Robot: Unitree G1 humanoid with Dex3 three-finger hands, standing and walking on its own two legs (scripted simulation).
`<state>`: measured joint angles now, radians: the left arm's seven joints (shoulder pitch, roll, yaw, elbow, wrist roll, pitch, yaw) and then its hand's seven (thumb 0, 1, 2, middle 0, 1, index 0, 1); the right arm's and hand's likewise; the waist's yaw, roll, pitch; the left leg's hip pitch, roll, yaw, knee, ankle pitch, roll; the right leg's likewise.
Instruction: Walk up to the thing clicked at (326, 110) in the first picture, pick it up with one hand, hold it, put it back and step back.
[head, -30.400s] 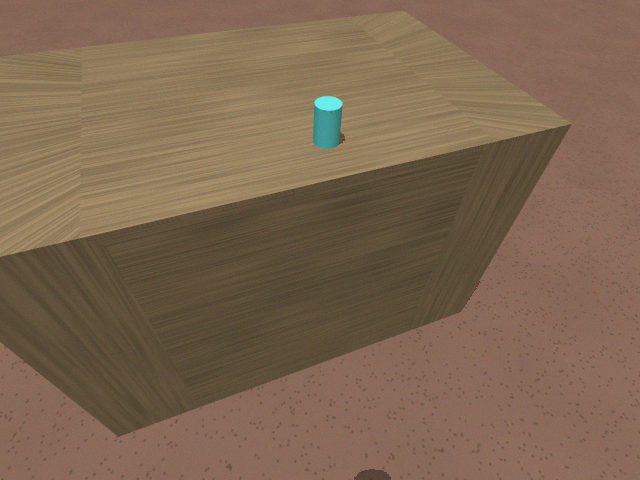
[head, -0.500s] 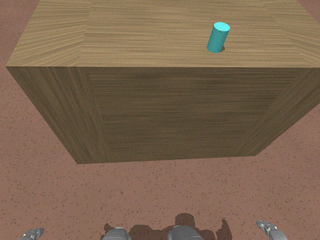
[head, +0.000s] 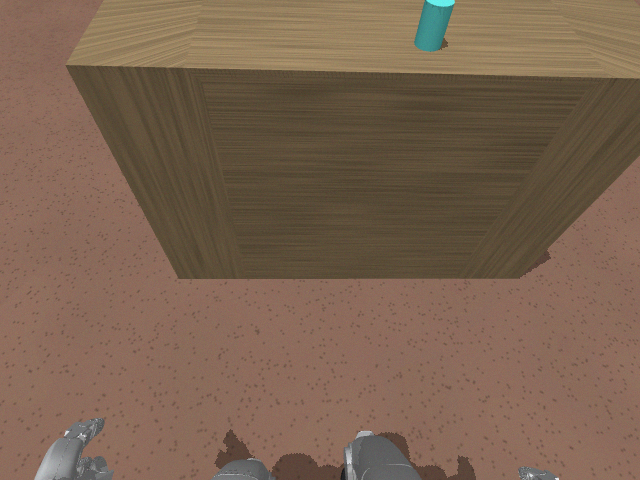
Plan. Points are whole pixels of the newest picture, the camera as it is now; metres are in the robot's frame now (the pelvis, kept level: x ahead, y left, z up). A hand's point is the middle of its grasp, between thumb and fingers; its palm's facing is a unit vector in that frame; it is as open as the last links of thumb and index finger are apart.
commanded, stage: step back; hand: right
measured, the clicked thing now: (433, 23) +0.88 -0.21 +0.09
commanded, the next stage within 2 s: stand in 1.52 s
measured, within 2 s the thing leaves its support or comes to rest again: neither
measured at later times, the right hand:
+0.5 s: hand out of the picture -0.08 -0.31 -0.15, palm faces -0.06 +0.93 -0.37, open 7.4 cm
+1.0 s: hand out of the picture -0.10 -0.28 -0.14, palm faces -0.07 +0.93 -0.36, open 7.4 cm
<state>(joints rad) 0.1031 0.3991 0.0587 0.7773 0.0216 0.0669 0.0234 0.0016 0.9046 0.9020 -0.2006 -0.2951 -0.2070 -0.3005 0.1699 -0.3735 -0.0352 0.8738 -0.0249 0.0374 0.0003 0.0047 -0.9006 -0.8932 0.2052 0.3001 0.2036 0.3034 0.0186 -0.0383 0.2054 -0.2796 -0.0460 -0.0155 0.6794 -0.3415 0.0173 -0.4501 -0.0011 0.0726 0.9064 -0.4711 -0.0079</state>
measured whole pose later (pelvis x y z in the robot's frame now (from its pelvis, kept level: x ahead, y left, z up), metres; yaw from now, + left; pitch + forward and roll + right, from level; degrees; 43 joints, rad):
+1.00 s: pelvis -0.19 -0.02 +0.01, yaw +2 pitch -3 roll +0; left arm 0.23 0.34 0.05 0.98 0.04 -0.04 -0.02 0.00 0.90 0.90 -0.20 -0.30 -0.21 -0.30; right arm 0.20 -0.39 -0.05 0.99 -0.03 0.01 0.02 0.00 -0.90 -0.89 0.21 0.30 0.20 0.30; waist 0.03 0.03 0.07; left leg -0.32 0.00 -0.06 0.84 -0.50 0.01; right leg -0.25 0.00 -0.03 0.58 -0.28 -0.03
